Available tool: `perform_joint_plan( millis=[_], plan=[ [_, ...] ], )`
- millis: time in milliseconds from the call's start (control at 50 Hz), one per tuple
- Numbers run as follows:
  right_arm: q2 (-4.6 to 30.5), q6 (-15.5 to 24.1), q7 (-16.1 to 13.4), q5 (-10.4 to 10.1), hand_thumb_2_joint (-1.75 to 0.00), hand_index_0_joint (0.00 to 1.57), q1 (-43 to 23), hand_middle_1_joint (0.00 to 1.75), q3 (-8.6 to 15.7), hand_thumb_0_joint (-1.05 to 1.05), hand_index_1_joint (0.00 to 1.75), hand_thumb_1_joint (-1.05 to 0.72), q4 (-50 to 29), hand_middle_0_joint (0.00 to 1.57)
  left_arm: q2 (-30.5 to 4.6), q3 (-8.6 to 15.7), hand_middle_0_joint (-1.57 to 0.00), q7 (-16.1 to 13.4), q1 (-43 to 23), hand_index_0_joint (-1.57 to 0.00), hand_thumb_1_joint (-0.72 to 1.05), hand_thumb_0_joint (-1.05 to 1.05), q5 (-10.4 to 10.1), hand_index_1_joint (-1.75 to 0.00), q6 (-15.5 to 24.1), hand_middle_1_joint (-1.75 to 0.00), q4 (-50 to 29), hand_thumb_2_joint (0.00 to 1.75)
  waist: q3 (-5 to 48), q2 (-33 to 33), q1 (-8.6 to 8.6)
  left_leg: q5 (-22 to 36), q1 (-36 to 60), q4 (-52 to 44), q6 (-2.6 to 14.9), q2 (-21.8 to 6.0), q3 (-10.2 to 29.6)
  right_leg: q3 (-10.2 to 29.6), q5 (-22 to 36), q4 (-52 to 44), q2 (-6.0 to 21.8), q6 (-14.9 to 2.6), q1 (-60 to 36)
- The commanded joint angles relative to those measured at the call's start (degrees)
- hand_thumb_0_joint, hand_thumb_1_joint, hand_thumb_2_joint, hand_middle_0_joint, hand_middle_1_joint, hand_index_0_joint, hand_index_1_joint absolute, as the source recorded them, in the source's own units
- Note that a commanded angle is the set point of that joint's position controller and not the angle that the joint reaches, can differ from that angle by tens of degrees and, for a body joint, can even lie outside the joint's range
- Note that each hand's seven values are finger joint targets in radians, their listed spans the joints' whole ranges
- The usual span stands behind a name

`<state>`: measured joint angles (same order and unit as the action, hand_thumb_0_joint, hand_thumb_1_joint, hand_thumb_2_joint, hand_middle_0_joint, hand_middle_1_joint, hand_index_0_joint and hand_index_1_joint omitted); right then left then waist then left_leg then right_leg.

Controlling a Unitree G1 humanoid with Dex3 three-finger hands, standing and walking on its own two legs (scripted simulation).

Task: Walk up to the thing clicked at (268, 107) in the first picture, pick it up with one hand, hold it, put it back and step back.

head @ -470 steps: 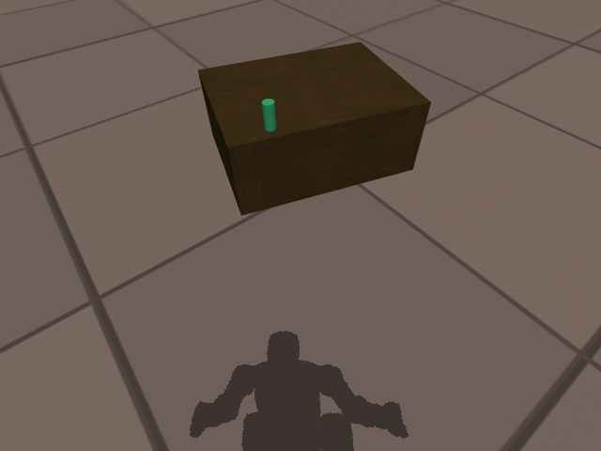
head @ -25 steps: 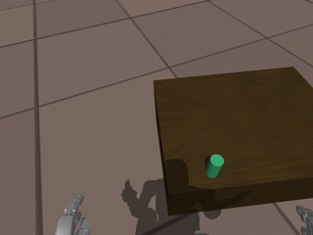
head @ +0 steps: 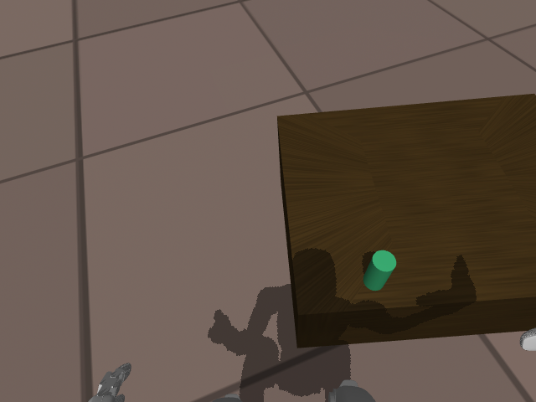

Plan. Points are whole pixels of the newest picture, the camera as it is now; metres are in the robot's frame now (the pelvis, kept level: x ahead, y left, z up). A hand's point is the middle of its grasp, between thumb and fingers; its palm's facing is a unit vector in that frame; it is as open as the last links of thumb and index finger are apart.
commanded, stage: go down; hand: right
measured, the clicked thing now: (378, 271) +0.43 -0.19 -0.27
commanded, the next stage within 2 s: approach in 0.86 s
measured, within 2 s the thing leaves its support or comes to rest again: neither
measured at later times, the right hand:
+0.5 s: hand out of the picture +0.33 -0.36 -0.01, palm faces +0.13 +0.98 -0.13, open 17.5 cm
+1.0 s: hand out of the picture +0.35 -0.38 +0.00, palm faces +0.13 +0.99 -0.10, open 17.6 cm
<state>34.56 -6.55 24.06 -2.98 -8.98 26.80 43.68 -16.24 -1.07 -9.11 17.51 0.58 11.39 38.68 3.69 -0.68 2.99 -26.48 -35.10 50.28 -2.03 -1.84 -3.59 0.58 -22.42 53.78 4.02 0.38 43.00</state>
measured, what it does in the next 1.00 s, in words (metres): stands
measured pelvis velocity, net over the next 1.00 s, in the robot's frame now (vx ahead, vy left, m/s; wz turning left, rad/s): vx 0.00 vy -0.01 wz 0.01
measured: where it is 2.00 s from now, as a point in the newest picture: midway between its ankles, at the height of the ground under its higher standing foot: outside the picture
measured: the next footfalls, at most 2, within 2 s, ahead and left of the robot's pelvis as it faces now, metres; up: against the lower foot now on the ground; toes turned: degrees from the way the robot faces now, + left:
none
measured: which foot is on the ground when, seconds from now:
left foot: down 0.00-1.00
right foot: down 0.00-1.00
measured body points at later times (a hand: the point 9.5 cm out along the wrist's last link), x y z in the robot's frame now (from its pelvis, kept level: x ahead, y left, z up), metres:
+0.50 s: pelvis +0.00 +0.00 +0.00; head +0.10 -0.03 +0.44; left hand +0.08 +0.28 -0.09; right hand +0.32 -0.42 +0.01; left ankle -0.02 +0.15 -0.69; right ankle +0.04 -0.12 -0.69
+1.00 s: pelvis +0.00 -0.01 +0.00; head +0.10 -0.05 +0.43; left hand +0.08 +0.27 -0.09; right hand +0.34 -0.43 +0.01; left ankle -0.02 +0.15 -0.69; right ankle +0.04 -0.12 -0.69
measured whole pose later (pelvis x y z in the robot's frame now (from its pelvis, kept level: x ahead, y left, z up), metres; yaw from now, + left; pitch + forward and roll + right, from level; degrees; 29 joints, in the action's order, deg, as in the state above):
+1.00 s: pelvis +0.00 -0.01 +0.00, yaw +1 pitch +16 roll +4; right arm 45.0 11.8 32.3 -3.8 -26.6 33.6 65.9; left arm -17.3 -3.3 -4.9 18.6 1.2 7.1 38.6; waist 4.1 1.2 4.6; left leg -25.8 -40.1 50.3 -2.6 -1.4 -3.5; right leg 0.8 -22.9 55.7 4.4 -0.4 48.8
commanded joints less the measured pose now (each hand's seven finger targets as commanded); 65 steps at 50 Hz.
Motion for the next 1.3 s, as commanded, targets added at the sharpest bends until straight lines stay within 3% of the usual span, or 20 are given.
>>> perform_joint_plan(
  millis=[0, 40, 140, 200, 380, 500, 600, 680, 700, 740, 840, 880, 960, 1040, 1080, 1120, 1160, 1240, 1280],
  plan=[
    [22.4, 8.4, 1.4, -1.4, -0.08, 0.03, -13.8, 0.06, 7.0, 0.0, 0.06, 0.59, -5.1, 0.02, -10.5, 3.7, -0.2, -0.5, 1.9, -0.19, 0.89, 0.0, -0.2, -0.3, 1.7, -0.29, -6.1, 0.9, 16.1, -7.6, -0.93, 13.2, -0.7, -6.1, 3.04, 2.5, 0.5, 1.3, 12.0, -7.7, -1.7, -1.2, -15.7],
    [22.7, 10.2, 2.2, -1.5, -0.08, 0.03, -16.9, 0.06, 6.4, 0.0, 0.06, 0.59, -2.9, 0.02, -11.3, 3.8, -0.2, -0.2, 2.4, -0.19, 0.89, 0.0, -0.1, -0.3, 1.6, -0.3, -5.9, 0.91, 15.2, -8.5, -0.67, 11.5, -1.8, -6.1, 3.25, 2.7, 0.2, 1.6, 10.6, -8.6, -1.3, -0.96, -15.9],
    [25.6, 13.9, 3.7, -1.7, -0.08, 0.03, -17.8, 0.06, 8.2, 0.0, 0.06, 0.58, 2.7, 0.03, -11.6, 3.5, -0.2, 0.3, 4.2, -0.19, 0.89, 0.0, 0.1, -0.3, 0.8, -0.3, -5.1, 0.91, 17.8, -7.5, -1.0, 14.6, -0.3, -6.2, 3.24, 2.6, 0.7, 1.2, 14.3, -7.3, -1.6, -1.33, -16.1],
    [26.5, 15.4, 4.4, -1.9, -0.08, 0.03, -19.2, 0.06, 8.7, 0.0, 0.06, 0.57, 5.8, 0.03, -11.6, 3.2, -0.2, 0.6, 4.5, -0.2, 0.9, 0.0, 0.1, -0.3, 0.4, -0.3, -4.9, 0.9, 16.4, -5.8, -0.78, 14.6, 0.2, -6.7, 3.03, 2.7, 0.9, 1.1, 13.5, -7.2, -1.8, -1.69, -14.4],
    [29.7, 19.2, 6.3, -2.3, -0.09, 0.03, -25.6, 0.06, 9.2, 0.0, 0.06, 0.54, 8.6, 0.03, -12.5, 2.9, -0.19, 1.4, 5.6, -0.2, 0.91, 0.0, 0.3, -0.3, -0.8, -0.3, -4.4, 0.9, 18.0, -7.8, -0.18, 14.7, -2.8, -5.9, 3.27, 2.9, 0.9, 1.5, 15.0, -6.5, -1.6, -1.52, -15.8],
    [30.6, 20.3, 7.2, -2.5, -0.08, 0.04, -26.5, 0.06, 9.4, 0.0, 0.06, 0.54, 9.5, 0.04, -13.0, 2.8, -0.2, 1.9, 5.3, -0.2, 0.9, 0.0, 0.2, -0.3, -1.2, -0.3, -4.6, 0.9, 19.3, -9.1, -0.35, 14.6, -3.6, -5.7, 3.32, 2.9, 0.8, 1.9, 16.0, -6.2, -1.5, -1.33, -17.3],
    [31.4, 20.9, 7.6, -2.7, -0.09, 0.03, -27.0, 0.06, 10.3, 0.0, 0.06, 0.55, 11.1, 0.03, -12.9, 2.6, -0.19, 2.3, 6.6, -0.19, 0.9, 0.0, 0.5, -0.3, -1.9, -0.3, -3.7, 0.9, 21.2, -8.7, -0.35, 17.9, -3.3, -5.0, 3.32, 3.0, 0.4, 2.3, 22.3, -4.8, -1.2, -1.05, -18.5],
    [31.7, 21.4, 7.7, -3.0, -0.08, 0.03, -29.2, 0.06, 10.2, 0.0, 0.06, 0.56, 11.2, 0.03, -13.1, 2.5, -0.19, 2.5, 5.9, -0.2, 0.9, 0.0, 0.3, -0.3, -2.1, -0.3, -4.2, 0.9, 19.1, -8.8, 0.29, 14.9, -4.3, -5.7, 3.29, 3.0, 0.6, 2.3, 16.7, -5.6, -1.4, -1.37, -16.6],
    [32.4, 21.5, 7.7, -2.7, -0.09, 0.03, -28.4, 0.06, 10.4, 0.0, 0.06, 0.57, 10.7, 0.03, -13.2, 2.6, -0.2, 2.6, 6.0, -0.2, 0.91, 0.0, 0.3, -0.3, -2.1, -0.3, -4.2, 0.9, 19.7, -9.4, -0.41, 15.2, -3.7, -5.5, 3.4, 2.9, 0.6, 2.1, 17.0, -5.7, -1.4, -1.36, -16.8],
    [32.4, 21.5, 7.9, -2.5, -0.09, 0.03, -29.0, 0.06, 10.2, 0.0, 0.06, 0.57, 10.3, 0.03, -13.4, 2.6, -0.19, 2.7, 6.7, -0.2, 0.9, 0.0, 0.3, -0.3, -2.4, -0.3, -4.0, 0.9, 21.6, -9.8, -0.25, 16.9, -4.1, -5.1, 3.4, 3.0, 0.5, 2.3, 21.0, -5.0, -1.1, -1.03, -19.1],
    [33.4, 21.7, 7.9, -2.8, -0.08, 0.03, -30.9, 0.06, 10.9, 0.0, 0.06, 0.58, 11.3, 0.03, -13.1, 2.3, -0.19, 3.0, 6.4, -0.2, 0.9, 0.0, 0.2, -0.3, -2.6, -0.3, -4.1, 0.9, 19.0, -9.5, 0.27, 15.2, -4.3, -5.6, 3.45, 2.9, 0.5, 2.4, 17.5, -5.2, -1.4, -1.36, -15.7],
    [32.3, 21.8, 8.0, -2.6, -0.08, 0.04, -31.0, 0.06, 9.8, 0.0, 0.06, 0.57, 12.4, 0.03, -13.3, 2.5, -0.19, 2.9, 6.1, -0.19, 0.91, 0.0, 0.2, -0.3, -2.7, -0.3, -4.2, 0.9, 19.0, -8.4, 0.8, 13.3, -5.7, -5.6, 3.44, 3.2, 0.4, 2.5, 15.2, -5.6, -1.2, -1.24, -15.8],
    [33.4, 22.2, 8.0, -2.8, -0.1, 0.03, -32.6, 0.07, 10.4, 0.0, 0.07, 0.6, 11.4, 0.02, -13.3, 2.4, -0.2, 3.1, 6.9, -0.2, 0.88, 0.0, 0.2, -0.3, -2.8, -0.3, -4.1, 0.9, 20.7, -10.6, 0.41, 14.8, -5.1, -5.2, 3.5, 3.0, 0.3, 2.8, 17.6, -5.3, -1.1, -1.11, -17.4],
    [27.9, 24.2, 8.6, -3.8, -0.11, 0.03, -31.9, 0.07, 8.4, 0.0, 0.07, 0.61, 18.0, 0.01, -13.3, 2.5, -0.2, 3.5, 5.9, -0.19, 0.88, 0.0, 0.7, -0.3, -2.4, -0.3, -3.7, 0.91, 15.4, -7.0, 2.08, 11.6, -11.6, -2.1, 3.43, 3.1, 0.4, 2.9, 13.2, -2.6, -0.8, -1.48, -10.9],
    [26.9, 26.7, 8.9, -4.8, -0.11, 0.03, -33.1, 0.07, 8.7, 0.0, 0.07, 0.61, 18.9, 0.01, -13.0, 2.2, -0.2, 4.0, 4.9, -0.19, 0.88, 0.0, 0.8, -0.3, -1.7, -0.3, -4.0, 0.91, 15.0, -6.6, 1.81, 8.6, -15.4, 1.0, 3.43, 3.0, 0.5, 3.1, 9.0, -0.2, -1.0, -1.64, -5.9],
    [24.8, 30.1, 9.8, -6.5, -0.11, 0.03, -33.7, 0.07, 8.6, 0.0, 0.07, 0.6, 18.5, 0.02, -12.3, 1.4, -0.2, 4.7, 4.0, -0.19, 0.87, 0.0, 1.0, -0.3, -1.2, -0.29, -4.5, 0.91, 17.2, -6.4, 1.61, 6.7, -20.0, 5.0, 3.29, 3.1, 0.5, 3.6, 7.5, 3.2, -0.6, -1.46, -3.9],
    [23.0, 33.5, 10.8, -8.1, -0.12, 0.03, -32.9, 0.07, 8.9, 0.0, 0.07, 0.59, 18.2, 0.02, -12.6, 1.4, -0.2, 4.9, 4.2, -0.19, 0.87, 0.0, 1.3, -0.3, -0.6, -0.3, -4.8, 0.92, 21.2, -6.0, 2.19, 7.4, -24.6, 10.2, 3.09, 3.4, 0.4, 3.6, 10.2, 8.6, -0.7, -1.49, -1.6],
    [24.9, 40.0, 12.9, -11.7, -0.08, 0.04, -36.4, 0.06, 12.6, 0.0, 0.06, 0.56, 15.1, 0.04, -13.0, 0.4, -0.19, 5.0, 2.4, -0.18, 0.88, 0.0, 1.5, -0.3, 0.0, -0.29, -6.1, 0.92, 26.4, -8.3, 1.64, 3.3, -36.3, 20.6, 3.19, 3.6, 0.0, 5.4, 9.1, 17.3, 0.3, -1.34, 4.8],
    [23.9, 42.2, 14.1, -12.9, -0.07, 0.05, -36.9, 0.05, 13.0, 0.0, 0.05, 0.54, 14.6, 0.05, -13.1, 0.1, -0.18, 5.0, 1.5, -0.18, 0.88, 0.0, 1.8, -0.3, 0.0, -0.29, -6.5, 0.92, 28.6, -9.3, 1.74, 2.1, -40.8, 25.1, 3.26, 3.7, -0.3, 6.1, 8.1, 20.9, 0.8, -1.09, 7.8]
  ],
)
